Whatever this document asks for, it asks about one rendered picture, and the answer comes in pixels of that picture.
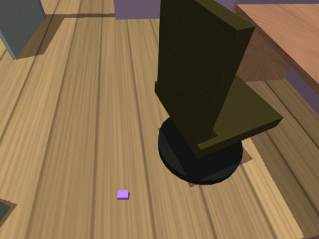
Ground desk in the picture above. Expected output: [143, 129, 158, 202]
[235, 4, 319, 239]

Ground office chair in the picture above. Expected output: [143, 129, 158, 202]
[155, 0, 283, 185]

